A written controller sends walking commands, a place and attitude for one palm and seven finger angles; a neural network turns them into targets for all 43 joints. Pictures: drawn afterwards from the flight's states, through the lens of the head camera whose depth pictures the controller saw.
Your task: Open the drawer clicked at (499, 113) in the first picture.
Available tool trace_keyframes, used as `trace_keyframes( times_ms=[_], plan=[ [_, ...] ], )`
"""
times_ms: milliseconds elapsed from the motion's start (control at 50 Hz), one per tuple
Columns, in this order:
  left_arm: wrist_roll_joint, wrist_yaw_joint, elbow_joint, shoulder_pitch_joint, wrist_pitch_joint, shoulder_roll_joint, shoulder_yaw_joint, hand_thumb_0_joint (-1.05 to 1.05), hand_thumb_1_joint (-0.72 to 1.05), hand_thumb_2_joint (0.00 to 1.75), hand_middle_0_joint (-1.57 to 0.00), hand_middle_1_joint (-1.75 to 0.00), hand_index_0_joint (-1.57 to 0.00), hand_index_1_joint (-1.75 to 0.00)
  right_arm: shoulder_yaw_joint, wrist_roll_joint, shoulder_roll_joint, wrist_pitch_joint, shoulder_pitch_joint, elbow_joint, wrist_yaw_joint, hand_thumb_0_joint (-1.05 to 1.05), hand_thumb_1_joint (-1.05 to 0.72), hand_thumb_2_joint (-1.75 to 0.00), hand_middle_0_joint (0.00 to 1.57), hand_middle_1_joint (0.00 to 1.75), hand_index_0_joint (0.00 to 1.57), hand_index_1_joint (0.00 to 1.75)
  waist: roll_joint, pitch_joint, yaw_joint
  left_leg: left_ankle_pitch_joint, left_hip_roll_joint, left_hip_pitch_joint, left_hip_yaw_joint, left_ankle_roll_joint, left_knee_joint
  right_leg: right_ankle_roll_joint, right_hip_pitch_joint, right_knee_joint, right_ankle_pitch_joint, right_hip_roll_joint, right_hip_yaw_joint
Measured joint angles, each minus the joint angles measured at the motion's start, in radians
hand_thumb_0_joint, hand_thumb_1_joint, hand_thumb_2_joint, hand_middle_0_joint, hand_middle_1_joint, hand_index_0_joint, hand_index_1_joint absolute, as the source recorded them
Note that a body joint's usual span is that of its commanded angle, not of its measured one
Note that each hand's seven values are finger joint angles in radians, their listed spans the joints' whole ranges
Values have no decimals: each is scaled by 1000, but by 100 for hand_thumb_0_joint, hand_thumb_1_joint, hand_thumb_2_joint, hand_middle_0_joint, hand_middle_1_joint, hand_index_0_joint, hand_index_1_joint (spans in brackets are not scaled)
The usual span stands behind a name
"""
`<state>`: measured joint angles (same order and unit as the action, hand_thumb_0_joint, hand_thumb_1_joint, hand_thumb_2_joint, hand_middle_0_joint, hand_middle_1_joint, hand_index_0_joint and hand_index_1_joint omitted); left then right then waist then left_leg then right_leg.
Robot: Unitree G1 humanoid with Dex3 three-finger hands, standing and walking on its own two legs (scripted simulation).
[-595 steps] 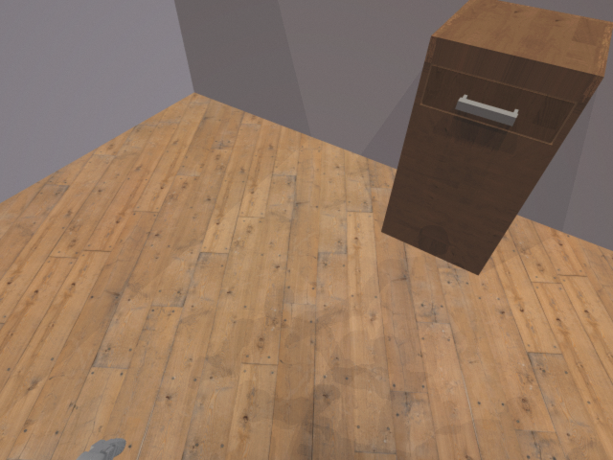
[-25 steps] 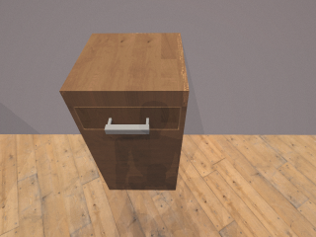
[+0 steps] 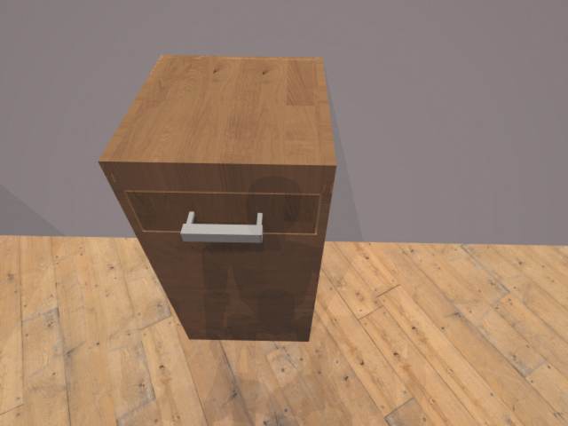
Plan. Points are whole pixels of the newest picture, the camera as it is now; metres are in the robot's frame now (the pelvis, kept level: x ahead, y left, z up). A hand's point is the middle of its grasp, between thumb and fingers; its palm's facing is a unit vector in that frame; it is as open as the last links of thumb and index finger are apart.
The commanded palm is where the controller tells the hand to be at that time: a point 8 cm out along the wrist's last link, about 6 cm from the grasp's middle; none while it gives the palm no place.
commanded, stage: look again from close up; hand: left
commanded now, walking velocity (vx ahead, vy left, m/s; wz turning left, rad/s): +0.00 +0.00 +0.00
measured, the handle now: (224, 224) +0.50 +0.16 -0.07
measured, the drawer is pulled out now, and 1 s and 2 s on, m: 0.00 0.00 0.00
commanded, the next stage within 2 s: raise the hand with hooked fingers in 0.34 s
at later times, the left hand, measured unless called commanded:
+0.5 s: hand out of the picture +0.00 +0.17 -0.17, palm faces -0.06 -0.97 -0.24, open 7.3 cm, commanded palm +0.10 +0.21 -0.07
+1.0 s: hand out of the picture +0.14 +0.21 -0.08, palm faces -0.01 -0.09 -1.00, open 9.4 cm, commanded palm +0.15 +0.21 +0.00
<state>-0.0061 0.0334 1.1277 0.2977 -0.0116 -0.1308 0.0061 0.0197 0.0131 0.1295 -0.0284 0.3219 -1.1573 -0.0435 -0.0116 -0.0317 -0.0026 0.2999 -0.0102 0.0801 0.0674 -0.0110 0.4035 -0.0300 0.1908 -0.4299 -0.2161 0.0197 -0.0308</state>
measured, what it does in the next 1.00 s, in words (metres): stands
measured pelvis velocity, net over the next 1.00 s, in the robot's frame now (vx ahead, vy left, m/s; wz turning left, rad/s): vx -0.04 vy -0.02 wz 0.01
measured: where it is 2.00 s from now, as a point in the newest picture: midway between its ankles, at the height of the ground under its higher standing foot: outside the picture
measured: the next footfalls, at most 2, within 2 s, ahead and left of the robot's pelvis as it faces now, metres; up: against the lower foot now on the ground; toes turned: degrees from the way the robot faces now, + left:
none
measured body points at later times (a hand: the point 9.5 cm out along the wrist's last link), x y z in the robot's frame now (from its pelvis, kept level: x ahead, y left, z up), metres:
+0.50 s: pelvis +0.00 +0.00 +0.00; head +0.01 +0.00 +0.45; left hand +0.00 +0.22 -0.15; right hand -0.01 -0.21 -0.16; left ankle -0.05 +0.11 -0.74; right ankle +0.01 -0.10 -0.74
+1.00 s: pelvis -0.04 -0.02 -0.05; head +0.00 -0.03 +0.40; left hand +0.13 +0.21 -0.02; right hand +0.24 -0.21 -0.11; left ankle -0.05 +0.11 -0.74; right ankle +0.01 -0.10 -0.74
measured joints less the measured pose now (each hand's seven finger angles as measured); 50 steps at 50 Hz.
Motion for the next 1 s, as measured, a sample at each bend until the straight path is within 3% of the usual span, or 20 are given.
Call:
trace_keyframes(
  times_ms=[460,500,560,580,620,660,700,740,800,860,900,940,1000],
  plan=[
    [-4,9,6,14,-7,12,4,2,92,89,-20,-30,-20,-30,-1,-3,-14,-2,7,-1,0,0,-90,-90,20,30,20,30,9,4,6,10,-3,16,-4,0,25,4,4,-2,-4,1,-5],
    [-71,39,-308,110,97,-27,55,4,95,89,-21,-30,-20,-30,10,-30,-3,-48,34,92,-18,1,-90,-90,20,30,20,30,10,-10,30,23,-2,20,16,-4,39,5,26,-36,-10,2,14],
    [-108,127,-668,169,112,-97,77,7,95,88,-21,-31,-20,-31,-17,-63,43,-167,51,178,-57,2,-92,-90,21,30,20,30,-10,12,34,23,22,49,14,-11,60,11,68,-98,-40,-24,15],
    [-141,147,-757,160,119,-113,84,7,94,88,-21,-32,-20,-32,-23,-69,65,-191,43,210,-58,2,-92,-90,21,30,20,30,-22,24,30,26,28,67,9,-15,76,13,84,-114,-47,-32,10],
    [-250,188,-893,117,111,-139,103,6,91,87,-21,-34,-20,-33,-27,-59,111,-220,4,276,-54,3,-92,-90,21,30,20,30,-44,50,16,36,38,119,3,-22,119,17,131,-153,-57,-44,5],
    [-407,234,-973,45,94,-152,122,5,87,86,-21,-36,-20,-35,-38,-31,145,-220,-53,351,-38,2,-92,-90,20,30,20,30,-55,80,0,49,44,185,2,-25,172,17,194,-202,-69,-53,5],
    [-573,278,-1016,-15,72,-136,129,4,82,84,-21,-38,-20,-37,-54,-2,161,-186,-115,430,-9,2,-92,-90,20,30,20,30,-56,105,-5,63,42,238,13,-24,216,14,252,-243,-78,-51,15],
    [-726,306,-1047,-23,40,-106,131,3,77,82,-21,-40,-20,-40,-65,14,162,-126,-171,502,30,2,-91,-90,20,30,20,30,-41,130,7,75,33,278,39,-21,242,12,304,-274,-80,-39,40],
    [-898,328,-1085,28,-11,-76,155,2,70,80,-21,-44,-21,-44,-66,19,151,-21,-228,594,77,2,-91,-90,20,30,20,30,9,147,36,88,23,326,65,-13,275,4,371,-322,-90,-27,65],
    [-1026,363,-1088,90,-34,-80,180,1,62,77,-22,-49,-22,-48,-65,24,146,62,-264,657,99,1,-91,-90,20,30,20,30,54,123,75,102,15,362,63,-5,317,-8,407,-365,-105,-22,61],
    [-1086,398,-1075,120,-25,-99,186,1,57,75,-23,-52,-23,-51,-68,33,143,98,-279,681,99,1,-90,-90,20,30,20,30,62,111,102,115,9,393,49,1,354,-15,430,-390,-116,-19,47],
    [-1129,436,-1064,132,-14,-130,174,1,51,73,-24,-55,-24,-55,-68,46,134,116,-292,682,92,1,-90,-90,20,30,20,30,58,114,123,130,5,433,33,5,397,-20,458,-420,-129,-19,30],
    [-1158,488,-1051,94,-10,-177,133,1,43,70,-26,-60,-25,-59,-62,63,111,121,-309,655,79,1,-90,-90,20,30,20,30,38,126,138,155,5,487,4,11,463,-25,497,-471,-156,-26,2]
  ],
)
